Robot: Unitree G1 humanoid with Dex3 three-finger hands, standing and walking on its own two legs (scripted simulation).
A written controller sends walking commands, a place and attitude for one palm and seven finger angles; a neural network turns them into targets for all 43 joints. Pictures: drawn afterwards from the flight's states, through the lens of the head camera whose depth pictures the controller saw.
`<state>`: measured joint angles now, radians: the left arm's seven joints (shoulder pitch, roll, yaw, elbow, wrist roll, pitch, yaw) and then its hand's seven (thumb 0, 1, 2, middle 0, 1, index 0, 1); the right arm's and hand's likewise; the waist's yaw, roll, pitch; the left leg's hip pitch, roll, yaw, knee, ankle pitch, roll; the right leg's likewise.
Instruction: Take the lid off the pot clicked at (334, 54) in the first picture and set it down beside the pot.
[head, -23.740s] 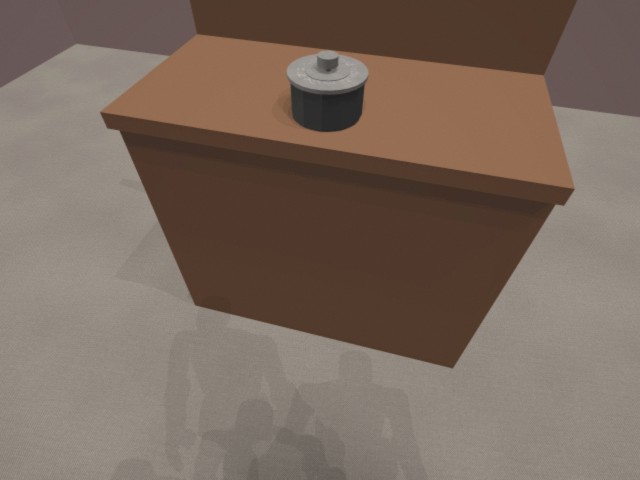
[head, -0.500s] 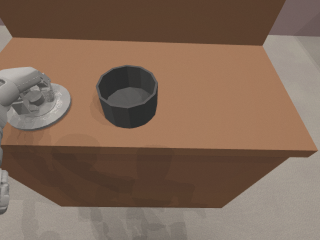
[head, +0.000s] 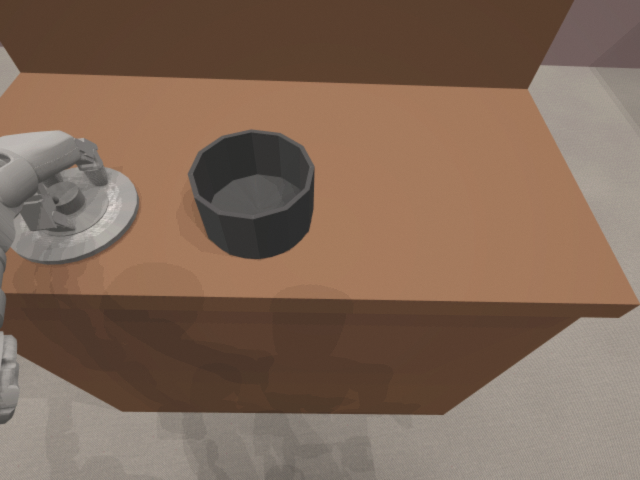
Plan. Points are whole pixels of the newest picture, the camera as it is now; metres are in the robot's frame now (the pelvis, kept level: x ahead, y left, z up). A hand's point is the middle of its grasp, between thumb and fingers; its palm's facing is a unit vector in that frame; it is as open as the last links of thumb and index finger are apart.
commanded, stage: open the fingers wide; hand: left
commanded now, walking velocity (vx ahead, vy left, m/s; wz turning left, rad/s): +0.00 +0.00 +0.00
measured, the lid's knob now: (64, 198) +0.45 +0.32 +0.08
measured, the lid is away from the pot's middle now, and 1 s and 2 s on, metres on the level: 0.24 0.24 0.24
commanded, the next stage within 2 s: raise the empty hand in 0.28 s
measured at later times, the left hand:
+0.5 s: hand (53, 192) +0.43 +0.32 +0.11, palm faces -0.37 -0.08 -0.92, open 11.0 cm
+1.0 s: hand (23, 160) +0.43 +0.32 +0.17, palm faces -0.32 -0.05 -0.95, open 11.0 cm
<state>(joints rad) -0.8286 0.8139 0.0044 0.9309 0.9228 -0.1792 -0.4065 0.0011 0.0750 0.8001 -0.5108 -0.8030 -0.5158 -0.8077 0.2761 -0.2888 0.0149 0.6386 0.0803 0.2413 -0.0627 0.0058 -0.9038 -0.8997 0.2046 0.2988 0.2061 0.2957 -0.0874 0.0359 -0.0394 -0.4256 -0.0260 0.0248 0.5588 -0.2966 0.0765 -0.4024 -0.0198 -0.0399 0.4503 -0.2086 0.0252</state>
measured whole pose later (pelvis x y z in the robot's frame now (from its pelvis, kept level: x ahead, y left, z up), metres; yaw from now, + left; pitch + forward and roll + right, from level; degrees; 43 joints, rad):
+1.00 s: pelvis +0.00 +0.00 +0.01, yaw +1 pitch +8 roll -2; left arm -0.88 0.83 -0.04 0.78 0.89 -0.09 -0.48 0.00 -0.08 0.79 -0.44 -0.73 -0.44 -0.74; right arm 0.24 -0.29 0.02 0.63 0.08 0.24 -0.04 0.01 -0.90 -0.90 0.20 0.30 0.21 0.30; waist -0.07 0.05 -0.04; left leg -0.36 -0.04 0.00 0.49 -0.26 0.08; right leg -0.33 -0.03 -0.06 0.38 -0.19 0.02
